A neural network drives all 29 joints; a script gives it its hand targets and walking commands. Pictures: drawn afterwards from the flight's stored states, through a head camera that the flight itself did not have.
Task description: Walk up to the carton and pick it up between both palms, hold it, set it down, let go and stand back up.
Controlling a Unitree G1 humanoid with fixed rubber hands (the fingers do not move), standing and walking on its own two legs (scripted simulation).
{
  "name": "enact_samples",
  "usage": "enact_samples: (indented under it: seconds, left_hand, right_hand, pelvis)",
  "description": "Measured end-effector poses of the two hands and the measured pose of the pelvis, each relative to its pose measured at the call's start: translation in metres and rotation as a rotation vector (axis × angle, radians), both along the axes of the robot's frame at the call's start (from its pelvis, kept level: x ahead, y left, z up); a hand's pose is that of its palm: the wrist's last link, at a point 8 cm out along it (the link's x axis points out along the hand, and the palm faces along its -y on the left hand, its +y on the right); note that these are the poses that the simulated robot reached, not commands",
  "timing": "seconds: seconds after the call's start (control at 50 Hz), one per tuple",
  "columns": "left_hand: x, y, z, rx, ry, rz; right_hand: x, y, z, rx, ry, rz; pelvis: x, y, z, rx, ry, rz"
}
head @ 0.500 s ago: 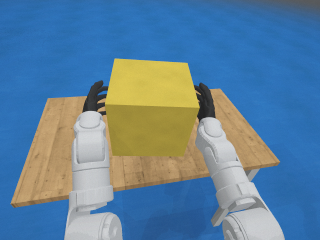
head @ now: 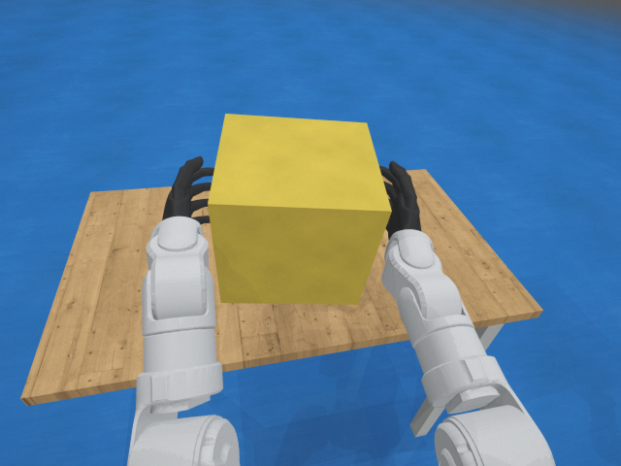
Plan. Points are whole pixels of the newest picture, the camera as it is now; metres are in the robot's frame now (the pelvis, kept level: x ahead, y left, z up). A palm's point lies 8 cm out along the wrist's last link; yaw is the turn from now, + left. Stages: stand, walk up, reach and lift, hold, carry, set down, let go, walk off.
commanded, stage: hold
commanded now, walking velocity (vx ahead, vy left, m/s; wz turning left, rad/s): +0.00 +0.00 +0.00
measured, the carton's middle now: (294, 212) +0.38 +0.02 +0.17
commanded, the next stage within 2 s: none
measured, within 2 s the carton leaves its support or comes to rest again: neither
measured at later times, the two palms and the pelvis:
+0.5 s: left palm (182, 222) +0.35 +0.15 +0.19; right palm (404, 226) +0.35 -0.12 +0.18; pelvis +0.00 +0.00 +0.00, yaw +0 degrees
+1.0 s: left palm (181, 228) +0.35 +0.15 +0.17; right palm (399, 227) +0.36 -0.12 +0.17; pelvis +0.01 +0.00 +0.00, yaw +0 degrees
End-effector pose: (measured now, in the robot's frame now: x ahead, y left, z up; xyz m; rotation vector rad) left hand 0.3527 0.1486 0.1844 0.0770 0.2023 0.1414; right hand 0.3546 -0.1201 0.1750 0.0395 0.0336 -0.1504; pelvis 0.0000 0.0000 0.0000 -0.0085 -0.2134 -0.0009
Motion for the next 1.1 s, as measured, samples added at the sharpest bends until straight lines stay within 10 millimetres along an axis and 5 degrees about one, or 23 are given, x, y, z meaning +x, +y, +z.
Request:
enact_samples:
  seconds: [0.48,0.78,1.1]
  left_hand:
    - [-0.006,-0.002,0.004,0.004,-0.008,0.001]
    - [0.006,0.002,-0.004,-0.014,0.012,0.009]
    - [-0.008,0.002,-0.005,-0.005,-0.012,0.002]
  right_hand:
    - [-0.005,-0.002,0.004,0.009,-0.011,0.002]
    - [0.008,0.002,0.002,-0.002,0.004,0.009]
    - [-0.006,0.002,0.0,0.016,-0.021,0.007]
  pelvis:
    - [-0.003,-0.002,0.0,0.0,-0.006,0.002]
    - [0.002,-0.004,0.001,0.001,0.022,0.002]
    - [0.005,0.001,-0.001,-0.004,-0.011,0.007]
